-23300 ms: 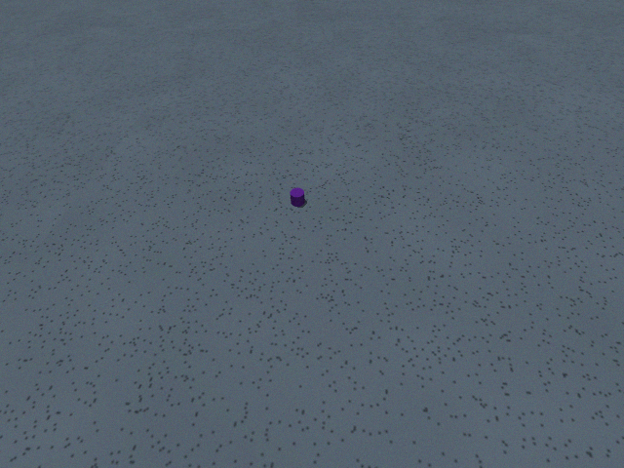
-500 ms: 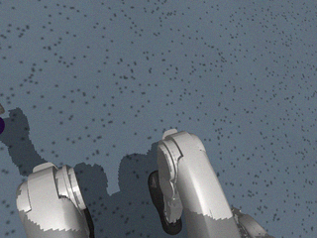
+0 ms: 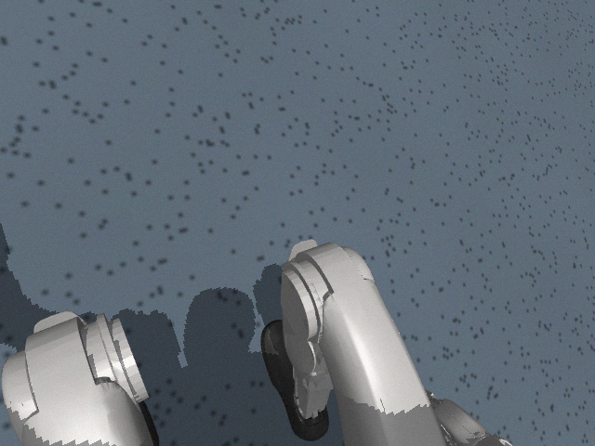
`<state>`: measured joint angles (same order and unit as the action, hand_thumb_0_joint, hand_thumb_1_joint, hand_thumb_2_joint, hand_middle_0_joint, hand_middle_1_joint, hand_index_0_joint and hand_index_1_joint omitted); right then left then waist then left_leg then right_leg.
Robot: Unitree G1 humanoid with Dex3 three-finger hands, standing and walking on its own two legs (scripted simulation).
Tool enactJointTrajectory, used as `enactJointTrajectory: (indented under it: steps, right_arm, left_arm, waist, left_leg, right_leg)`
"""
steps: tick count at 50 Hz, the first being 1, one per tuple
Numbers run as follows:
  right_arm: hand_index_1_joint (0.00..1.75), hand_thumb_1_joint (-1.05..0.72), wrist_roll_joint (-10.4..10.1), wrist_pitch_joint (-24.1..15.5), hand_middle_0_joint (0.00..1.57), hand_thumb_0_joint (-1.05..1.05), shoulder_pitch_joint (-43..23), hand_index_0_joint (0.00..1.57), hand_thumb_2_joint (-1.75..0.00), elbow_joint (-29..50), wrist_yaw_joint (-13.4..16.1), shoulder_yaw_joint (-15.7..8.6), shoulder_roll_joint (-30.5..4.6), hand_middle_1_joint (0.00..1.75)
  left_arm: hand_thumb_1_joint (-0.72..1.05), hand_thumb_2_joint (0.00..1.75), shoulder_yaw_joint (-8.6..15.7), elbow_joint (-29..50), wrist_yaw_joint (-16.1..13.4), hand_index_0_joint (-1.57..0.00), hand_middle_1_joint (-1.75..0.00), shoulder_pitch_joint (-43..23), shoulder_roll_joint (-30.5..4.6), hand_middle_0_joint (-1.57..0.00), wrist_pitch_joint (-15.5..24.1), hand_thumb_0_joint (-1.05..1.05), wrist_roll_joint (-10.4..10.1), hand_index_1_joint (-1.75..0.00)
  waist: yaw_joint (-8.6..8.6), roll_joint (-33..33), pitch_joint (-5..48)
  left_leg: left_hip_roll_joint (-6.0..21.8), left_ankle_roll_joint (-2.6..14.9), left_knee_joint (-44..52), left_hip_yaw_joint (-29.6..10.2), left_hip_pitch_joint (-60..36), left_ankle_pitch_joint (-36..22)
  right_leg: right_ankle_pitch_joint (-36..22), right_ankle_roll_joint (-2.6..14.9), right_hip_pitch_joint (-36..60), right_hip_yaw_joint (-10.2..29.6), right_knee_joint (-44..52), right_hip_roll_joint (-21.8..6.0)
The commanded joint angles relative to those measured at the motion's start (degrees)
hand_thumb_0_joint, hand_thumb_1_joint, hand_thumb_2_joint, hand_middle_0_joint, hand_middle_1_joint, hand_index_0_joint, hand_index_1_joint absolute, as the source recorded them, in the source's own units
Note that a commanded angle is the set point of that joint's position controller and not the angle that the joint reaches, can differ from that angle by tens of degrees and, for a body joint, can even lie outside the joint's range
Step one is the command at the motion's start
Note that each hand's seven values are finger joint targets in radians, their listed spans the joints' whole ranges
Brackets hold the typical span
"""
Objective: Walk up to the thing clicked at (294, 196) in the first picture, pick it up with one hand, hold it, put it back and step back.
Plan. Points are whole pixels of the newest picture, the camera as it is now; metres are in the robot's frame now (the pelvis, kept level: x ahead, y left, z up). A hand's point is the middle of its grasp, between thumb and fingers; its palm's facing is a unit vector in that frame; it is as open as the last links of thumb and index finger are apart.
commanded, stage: rest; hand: left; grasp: from above
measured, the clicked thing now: out of the picture +0.43 +0.34 -0.24
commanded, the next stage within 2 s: open in 0.70 s
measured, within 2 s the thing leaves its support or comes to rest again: rests again in 0.34 s
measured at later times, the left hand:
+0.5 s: hand out of the picture +0.42 +0.33 -0.24, palm faces -0.44 -0.16 -0.89, open 8.3 cm
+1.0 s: hand out of the picture +0.41 +0.33 -0.24, palm faces -0.44 -0.16 -0.88, open 8.7 cm
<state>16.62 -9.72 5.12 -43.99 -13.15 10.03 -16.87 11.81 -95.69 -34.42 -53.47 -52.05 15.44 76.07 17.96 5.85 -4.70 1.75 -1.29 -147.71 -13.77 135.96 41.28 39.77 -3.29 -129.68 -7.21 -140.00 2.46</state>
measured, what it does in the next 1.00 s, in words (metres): stands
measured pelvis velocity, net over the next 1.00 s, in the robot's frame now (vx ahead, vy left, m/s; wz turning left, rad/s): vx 0.00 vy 0.00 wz -0.03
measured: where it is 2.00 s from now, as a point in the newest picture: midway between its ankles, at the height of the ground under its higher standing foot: (228, 436)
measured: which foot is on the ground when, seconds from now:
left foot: down 0.00-1.00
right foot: down 0.00-1.00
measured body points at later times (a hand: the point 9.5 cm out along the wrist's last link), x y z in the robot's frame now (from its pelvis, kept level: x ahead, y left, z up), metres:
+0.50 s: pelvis +0.00 +0.00 +0.00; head +0.25 +0.12 +0.35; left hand +0.43 +0.33 -0.18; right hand +0.06 -0.25 -0.07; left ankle +0.06 +0.13 -0.26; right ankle +0.10 -0.12 -0.26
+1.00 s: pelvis +0.00 +0.00 +0.00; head +0.25 +0.13 +0.35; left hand +0.43 +0.33 -0.19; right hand +0.06 -0.25 -0.06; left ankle +0.06 +0.13 -0.26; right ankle +0.10 -0.12 -0.26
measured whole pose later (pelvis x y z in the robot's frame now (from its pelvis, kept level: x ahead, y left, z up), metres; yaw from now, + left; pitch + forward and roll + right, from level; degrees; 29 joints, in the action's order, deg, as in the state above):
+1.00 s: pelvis +0.00 +0.00 +0.00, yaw -2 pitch +26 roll -14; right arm 18.2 -14.2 2.8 -41.7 -16.0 15.6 -18.5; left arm 8.4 -100.8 -38.0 -55.3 -56.0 15.2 74.2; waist 19.7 7.8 -8.2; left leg 1.9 -0.9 -148.6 -16.0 134.7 41.6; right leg 39.0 -4.0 -127.5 -9.0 -138.8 3.3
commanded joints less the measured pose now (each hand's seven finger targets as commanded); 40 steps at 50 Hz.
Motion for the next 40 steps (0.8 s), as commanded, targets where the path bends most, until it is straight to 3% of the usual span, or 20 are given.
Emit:
enactJointTrajectory:
  steps: [1,2,3,4,9,12,13,16,19,27,30,32,34,40]
  right_arm:
    - [0.30,-0.90,0.1,-0.8,0.20,0.00,9.8,0.20,-0.90,-0.4,0.3,-4.3,-17.4,0.30]
    - [0.30,-0.90,0.6,-1.1,0.20,0.00,9.7,0.20,-0.90,0.4,0.1,-4.4,-18.1,0.30]
    - [0.30,-0.90,0.2,-1.0,0.20,0.00,9.5,0.20,-0.90,0.0,0.2,-4.3,-17.9,0.30]
    - [0.30,-0.90,0.4,-1.2,0.20,0.00,9.7,0.20,-0.90,0.2,-0.1,-4.0,-17.9,0.30]
    - [0.30,-0.90,0.6,-1.7,0.20,0.00,9.1,0.20,-0.90,0.3,-0.4,-3.3,-18.1,0.30]
    - [0.30,-0.90,0.6,-2.0,0.20,0.00,8.7,0.20,-0.90,0.7,-0.7,-3.2,-18.5,0.30]
    - [0.30,-0.90,0.7,-2.0,0.20,0.00,9.1,0.20,-0.90,0.4,-0.7,-2.5,-17.9,0.30]
    - [0.30,-0.90,0.7,-2.4,0.20,0.00,8.1,0.20,-0.90,0.9,-0.8,-2.7,-19.0,0.30]
    - [0.30,-0.90,0.9,-2.7,0.20,0.00,8.3,0.20,-0.90,0.8,-1.1,-1.7,-18.6,0.30]
    - [0.30,-0.91,1.2,-4.0,0.20,0.00,7.7,0.20,-0.90,1.2,-1.8,-1.3,-19.5,0.30]
    - [0.30,-0.91,1.2,-3.8,0.20,0.00,7.9,0.20,-0.90,1.1,-1.8,-0.8,-19.5,0.30]
    - [0.30,-0.91,1.5,-3.8,0.20,0.00,8.0,0.20,-0.90,1.2,-2.0,-0.6,-19.2,0.30]
    - [0.30,-0.91,1.4,-3.9,0.20,0.00,7.4,0.20,-0.90,1.0,-1.8,-0.5,-19.5,0.30]
    - [0.30,-0.90,1.5,-4.3,0.20,0.00,6.9,0.20,-0.90,1.6,-2.0,-0.1,-20.1,0.30]
  left_arm:
    - [0.74,0.70,0.6,4.4,-3.2,-1.06,-0.71,-13.7,-15.1,-1.03,-0.2,0.00,-0.6,-0.67]
    - [0.75,0.71,-0.4,5.6,-3.0,-1.07,-0.71,-15.2,-14.3,-1.04,-0.2,0.00,-0.3,-0.68]
    - [0.74,0.73,1.2,4.7,-3.4,-1.06,-0.71,-13.7,-15.1,-1.03,-0.3,0.00,-0.8,-0.68]
    - [0.76,0.72,0.2,3.9,-3.3,-1.08,-0.72,-14.5,-14.6,-1.05,-0.3,0.00,-0.6,-0.68]
    - [0.73,0.72,1.1,3.9,-4.2,-1.06,-0.71,-13.7,-15.5,-1.03,-0.2,0.00,-1.2,-0.68]
    - [0.70,0.71,-0.9,3.0,-4.2,-1.03,-0.70,-15.8,-14.3,-1.01,-0.3,0.00,-1.1,-0.67]
    - [0.69,0.71,0.5,2.6,-4.4,-1.03,-0.71,-14.6,-15.7,-1.00,-0.2,0.00,-1.5,-0.68]
    - [0.70,0.71,-1.3,2.2,-4.3,-1.04,-0.70,-15.5,-15.2,-1.02,0.1,0.00,-1.1,-0.67]
    - [0.71,0.71,-0.2,2.5,-4.8,-1.05,-0.69,-15.1,-16.6,-1.02,0.5,0.00,-1.2,-0.66]
    - [0.70,0.70,-1.2,1.6,-5.6,-1.05,-0.66,-14.8,-16.7,-1.03,0.0,0.00,-1.3,-0.64]
    - [0.68,0.69,0.0,0.8,-6.3,-1.04,-0.65,-13.2,-17.6,-1.02,-0.3,0.00,-1.7,-0.63]
    - [0.68,0.73,-1.1,-0.2,-6.0,-1.03,-0.68,-13.5,-16.0,-1.02,-0.5,0.00,-1.6,-0.66]
    - [0.66,0.73,-1.1,0.5,-6.2,-1.01,-0.69,-14.4,-16.4,-1.00,-0.2,0.00,-2.6,-0.67]
    - [0.70,0.69,-2.7,-1.4,-5.5,-1.04,-0.67,-13.9,-15.8,-1.02,-0.1,0.00,-2.5,-0.65]
  waist:
    - [0.73,-26.8,35.2]
    - [1.57,-27.1,35.1]
    - [0.69,-26.6,35.4]
    - [1.62,-26.7,34.6]
    - [1.45,-27.3,35.1]
    - [2.73,-25.7,33.9]
    - [2.12,-26.3,33.9]
    - [2.64,-26.6,33.4]
    - [2.51,-26.9,33.6]
    - [3.04,-26.8,33.0]
    - [2.75,-26.3,33.7]
    - [3.56,-25.1,32.8]
    - [3.31,-25.4,32.8]
    - [3.88,-25.5,30.5]
  left_leg:
    - [0.2,1.63,14.8,7.7,-28.3,-11.8]
    - [0.2,1.69,14.8,7.6,-28.7,-12.0]
    - [0.3,1.65,15.3,7.1,-28.6,-11.8]
    - [0.2,1.68,14.9,7.3,-28.5,-11.7]
    - [0.4,1.68,15.1,6.9,-28.3,-12.1]
    - [0.3,1.86,14.3,6.9,-26.9,-11.3]
    - [0.4,1.82,15.0,6.6,-27.2,-11.4]
    - [0.5,1.58,14.8,6.4,-27.9,-11.2]
    - [0.6,1.65,14.8,6.3,-27.9,-11.5]
    - [0.8,1.51,13.9,6.3,-28.6,-11.9]
    - [0.9,1.63,14.3,6.1,-28.0,-13.0]
    - [0.9,1.72,13.7,6.0,-27.6,-13.2]
    - [1.0,1.79,13.8,5.7,-27.0,-12.3]
    - [0.9,1.66,14.2,5.4,-26.9,-11.0]
  right_leg:
    - [-14.8,4.49,17.1,-7.1,11.7,2.5]
    - [-14.8,4.20,17.1,-7.4,11.8,2.4]
    - [-14.6,4.33,17.1,-7.7,11.8,2.5]
    - [-14.7,4.23,16.9,-7.5,11.7,2.5]
    - [-15.2,4.12,18.2,-7.8,12.1,2.7]
    - [-15.1,4.05,17.9,-7.7,12.0,2.7]
    - [-14.9,4.11,18.5,-7.9,12.4,2.8]
    - [-14.7,4.21,17.6,-8.1,11.7,2.8]
    - [-14.9,4.05,18.7,-8.3,12.0,2.9]
    - [-15.6,3.94,19.6,-8.3,12.0,3.0]
    - [-16.7,3.94,21.4,-8.1,12.8,3.3]
    - [-17.1,3.72,20.8,-8.4,12.5,3.3]
    - [-16.4,3.78,21.2,-8.3,13.1,3.4]
    - [-15.0,3.86,19.7,-8.8,12.5,3.2]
